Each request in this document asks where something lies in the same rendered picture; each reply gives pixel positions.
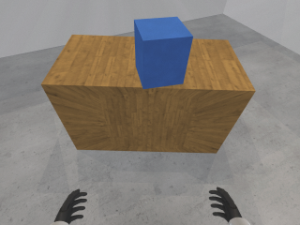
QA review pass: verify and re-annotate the right robot hand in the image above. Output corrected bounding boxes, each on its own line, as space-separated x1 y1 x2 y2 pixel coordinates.
209 187 242 223

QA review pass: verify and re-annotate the left robot hand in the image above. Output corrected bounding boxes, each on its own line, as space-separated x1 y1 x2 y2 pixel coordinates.
54 189 87 224

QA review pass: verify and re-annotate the carton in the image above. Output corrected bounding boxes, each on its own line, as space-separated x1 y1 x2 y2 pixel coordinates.
134 17 193 89

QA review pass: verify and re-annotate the pedestal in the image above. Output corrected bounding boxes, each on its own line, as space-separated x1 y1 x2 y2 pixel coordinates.
41 35 256 154

